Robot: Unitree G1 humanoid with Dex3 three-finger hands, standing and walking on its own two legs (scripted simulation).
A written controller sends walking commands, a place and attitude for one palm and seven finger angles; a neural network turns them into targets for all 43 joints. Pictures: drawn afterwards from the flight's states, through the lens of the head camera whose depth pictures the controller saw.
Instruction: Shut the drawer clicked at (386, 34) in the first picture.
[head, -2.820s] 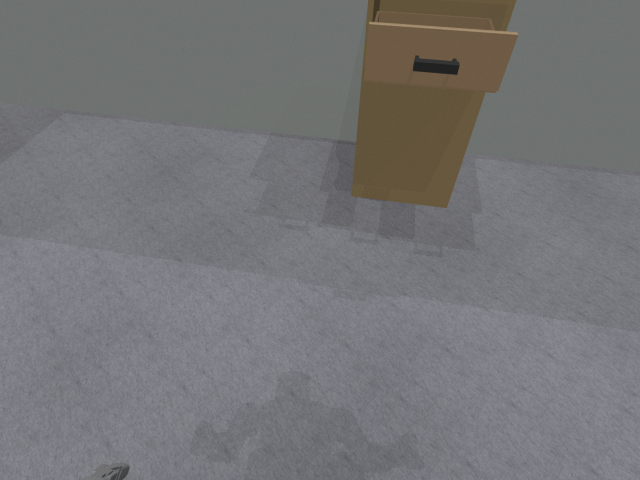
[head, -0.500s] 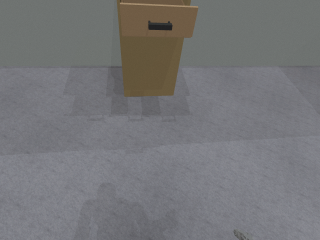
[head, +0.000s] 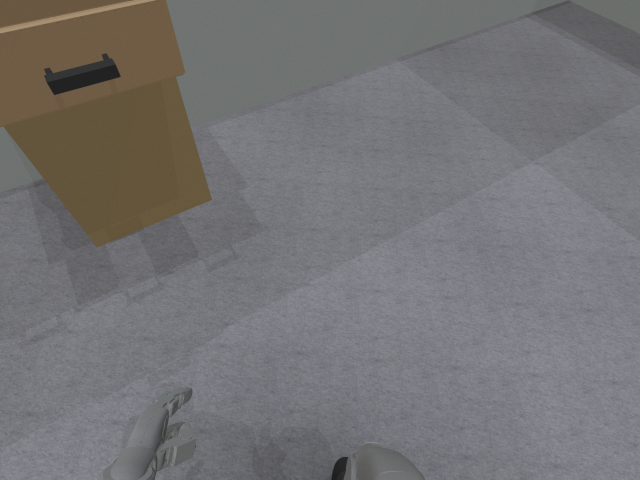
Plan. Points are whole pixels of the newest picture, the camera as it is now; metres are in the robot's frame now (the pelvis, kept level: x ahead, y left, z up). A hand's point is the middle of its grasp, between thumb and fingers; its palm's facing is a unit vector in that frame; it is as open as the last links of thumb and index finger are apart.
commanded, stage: walk to a spot facing it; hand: left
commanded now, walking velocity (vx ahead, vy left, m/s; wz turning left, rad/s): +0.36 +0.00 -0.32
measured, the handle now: (80, 70) +0.81 +0.46 +0.03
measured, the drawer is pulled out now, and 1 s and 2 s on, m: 0.24 0.24 0.24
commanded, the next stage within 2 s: turn to face it in 0.70 s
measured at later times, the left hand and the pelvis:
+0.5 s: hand (148, 421) +0.22 +0.25 -0.15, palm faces -0.08 -0.98 -0.17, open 7.4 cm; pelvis +0.20 +0.05 +0.03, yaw -11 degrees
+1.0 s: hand (275, 242) +0.53 +0.08 -0.14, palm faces -0.40 -0.89 -0.22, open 7.4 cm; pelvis +0.33 -0.03 +0.01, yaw -22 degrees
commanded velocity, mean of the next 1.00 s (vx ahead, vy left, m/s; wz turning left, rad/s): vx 0.18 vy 0.00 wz -0.22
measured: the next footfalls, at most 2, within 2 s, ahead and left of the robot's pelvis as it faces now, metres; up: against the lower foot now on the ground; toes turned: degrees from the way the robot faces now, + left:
left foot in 0.36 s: +0.28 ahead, +0.14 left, +0.00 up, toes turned +1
right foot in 0.88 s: +0.41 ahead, -0.16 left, +0.00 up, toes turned -32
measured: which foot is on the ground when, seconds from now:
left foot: up 0.00-0.34, down 0.36-0.88, up 0.90-1.00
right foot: down 0.00-0.38, up 0.40-0.86, down 0.88-1.00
